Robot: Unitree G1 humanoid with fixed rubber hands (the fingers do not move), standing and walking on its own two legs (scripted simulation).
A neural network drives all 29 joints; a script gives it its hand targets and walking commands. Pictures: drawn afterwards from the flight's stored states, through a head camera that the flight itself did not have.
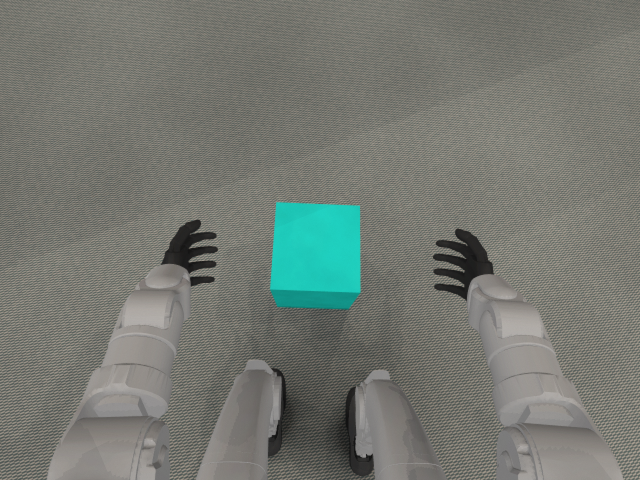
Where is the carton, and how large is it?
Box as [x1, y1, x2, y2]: [270, 202, 359, 309]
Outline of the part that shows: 276,202 270,290 277,306 347,309 359,293 359,206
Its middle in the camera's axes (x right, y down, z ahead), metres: -0.01 +0.05 +1.01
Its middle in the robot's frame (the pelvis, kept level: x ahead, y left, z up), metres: +0.51 +0.00 -0.56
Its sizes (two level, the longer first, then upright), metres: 0.210 0.200 0.250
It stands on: the floor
